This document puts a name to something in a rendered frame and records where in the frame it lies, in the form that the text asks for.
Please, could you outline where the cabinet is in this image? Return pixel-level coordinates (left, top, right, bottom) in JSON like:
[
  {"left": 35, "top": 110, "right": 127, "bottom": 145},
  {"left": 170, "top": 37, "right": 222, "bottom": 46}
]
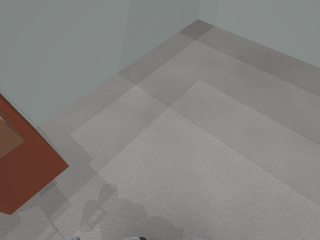
[{"left": 0, "top": 94, "right": 69, "bottom": 215}]

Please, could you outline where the drawer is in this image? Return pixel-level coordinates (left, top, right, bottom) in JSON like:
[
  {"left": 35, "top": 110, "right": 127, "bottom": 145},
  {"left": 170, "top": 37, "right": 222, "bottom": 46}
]
[{"left": 0, "top": 111, "right": 25, "bottom": 158}]

